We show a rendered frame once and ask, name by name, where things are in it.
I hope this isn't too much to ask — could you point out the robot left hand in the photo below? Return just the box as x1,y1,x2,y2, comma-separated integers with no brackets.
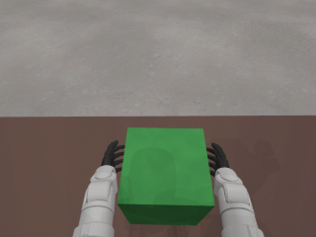
101,140,125,173

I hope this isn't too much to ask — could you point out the robot right hand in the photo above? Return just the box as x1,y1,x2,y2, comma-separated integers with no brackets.
206,142,230,177

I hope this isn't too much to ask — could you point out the carton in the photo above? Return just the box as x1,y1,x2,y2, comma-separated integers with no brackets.
118,127,215,226

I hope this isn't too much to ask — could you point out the left robot forearm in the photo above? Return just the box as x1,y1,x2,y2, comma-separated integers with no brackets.
72,165,118,237

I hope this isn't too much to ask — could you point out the right robot forearm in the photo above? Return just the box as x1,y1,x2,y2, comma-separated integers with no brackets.
213,167,265,237

